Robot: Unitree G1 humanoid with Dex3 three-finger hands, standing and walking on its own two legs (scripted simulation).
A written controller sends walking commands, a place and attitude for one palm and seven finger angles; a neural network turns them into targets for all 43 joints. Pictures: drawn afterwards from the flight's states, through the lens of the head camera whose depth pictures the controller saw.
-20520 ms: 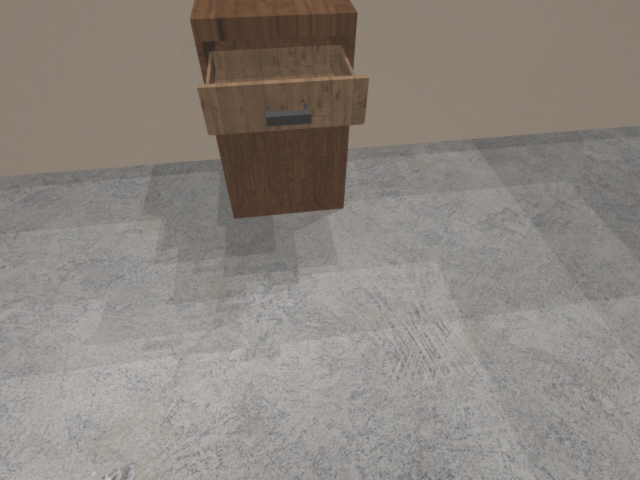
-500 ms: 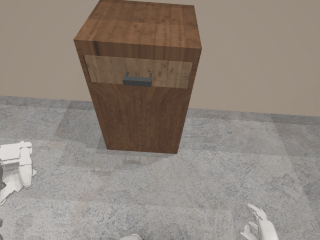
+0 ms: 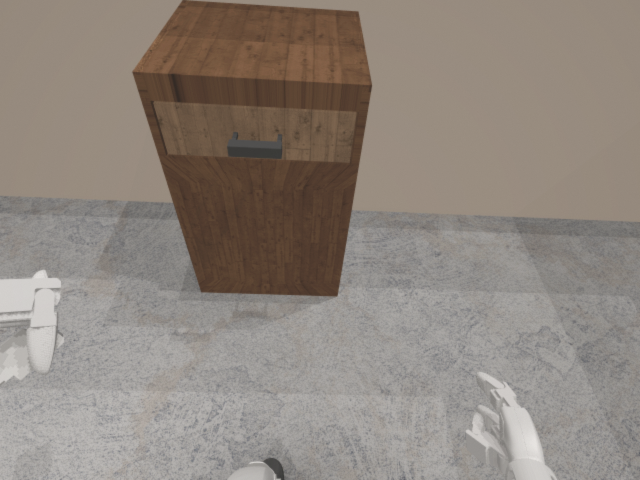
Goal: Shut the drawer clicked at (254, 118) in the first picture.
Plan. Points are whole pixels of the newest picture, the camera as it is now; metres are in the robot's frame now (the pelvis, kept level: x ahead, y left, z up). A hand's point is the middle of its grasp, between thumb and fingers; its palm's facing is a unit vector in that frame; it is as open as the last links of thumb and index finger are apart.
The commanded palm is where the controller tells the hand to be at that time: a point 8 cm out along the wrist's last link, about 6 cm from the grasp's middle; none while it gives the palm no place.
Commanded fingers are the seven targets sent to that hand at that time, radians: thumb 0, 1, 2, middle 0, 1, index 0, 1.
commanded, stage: step back with the hand held close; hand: left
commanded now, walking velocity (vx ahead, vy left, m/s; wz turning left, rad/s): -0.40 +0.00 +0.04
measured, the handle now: (256, 143) +0.82 +0.18 -0.06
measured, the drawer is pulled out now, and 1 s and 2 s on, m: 0.00 0.00 0.00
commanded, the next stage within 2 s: stop stepping back and stand still in 0.12 s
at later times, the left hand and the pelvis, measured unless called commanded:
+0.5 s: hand out of the picture +0.07 +0.27 +0.20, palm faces +0.32 -0.78 -0.54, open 3.2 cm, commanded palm +0.02 +0.30 +0.19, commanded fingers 0.00 0.90 0.90 -1.40 -1.60 -1.40 -1.60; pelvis -0.12 +0.03 +0.01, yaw -2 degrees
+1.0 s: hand out of the picture +0.01 +0.28 +0.18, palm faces +0.39 -0.77 -0.51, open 3.2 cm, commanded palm -0.04 +0.33 +0.19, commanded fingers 0.00 0.90 0.90 -1.40 -1.60 -1.40 -1.60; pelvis -0.16 +0.04 +0.00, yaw +2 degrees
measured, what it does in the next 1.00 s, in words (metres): walks backwards: left foot, then right foot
